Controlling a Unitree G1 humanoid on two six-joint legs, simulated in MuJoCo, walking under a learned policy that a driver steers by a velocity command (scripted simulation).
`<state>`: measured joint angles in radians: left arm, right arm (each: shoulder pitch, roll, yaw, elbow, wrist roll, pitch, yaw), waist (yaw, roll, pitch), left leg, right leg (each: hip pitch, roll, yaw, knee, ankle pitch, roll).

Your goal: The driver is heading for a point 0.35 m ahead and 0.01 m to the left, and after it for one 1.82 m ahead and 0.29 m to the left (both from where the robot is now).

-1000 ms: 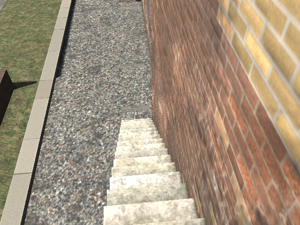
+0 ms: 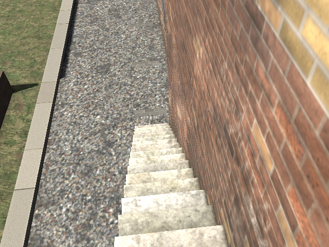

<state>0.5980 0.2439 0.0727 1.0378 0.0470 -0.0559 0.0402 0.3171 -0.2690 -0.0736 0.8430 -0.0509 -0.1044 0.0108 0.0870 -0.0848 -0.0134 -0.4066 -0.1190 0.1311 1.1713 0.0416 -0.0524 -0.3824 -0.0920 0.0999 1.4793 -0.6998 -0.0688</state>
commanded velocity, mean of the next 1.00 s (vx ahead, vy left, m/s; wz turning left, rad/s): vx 0.18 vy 0.00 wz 0.00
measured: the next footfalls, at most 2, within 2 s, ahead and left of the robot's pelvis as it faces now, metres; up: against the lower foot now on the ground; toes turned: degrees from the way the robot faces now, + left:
right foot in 0.30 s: +0.37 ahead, -0.12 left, -0.39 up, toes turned -6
left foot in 0.56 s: +0.51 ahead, +0.10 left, -0.58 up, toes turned +1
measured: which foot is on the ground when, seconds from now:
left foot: down 0.00-0.12, up 0.14-0.54, down 0.56-1.00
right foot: up 0.00-0.28, down 0.30-0.60, up 0.62-0.84, down 0.86-1.00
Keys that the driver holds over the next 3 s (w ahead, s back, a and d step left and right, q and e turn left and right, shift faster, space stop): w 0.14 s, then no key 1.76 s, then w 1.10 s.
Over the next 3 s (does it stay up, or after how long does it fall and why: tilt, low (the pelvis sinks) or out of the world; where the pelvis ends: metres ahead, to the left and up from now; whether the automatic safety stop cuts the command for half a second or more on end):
stays up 0.84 0.08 -0.70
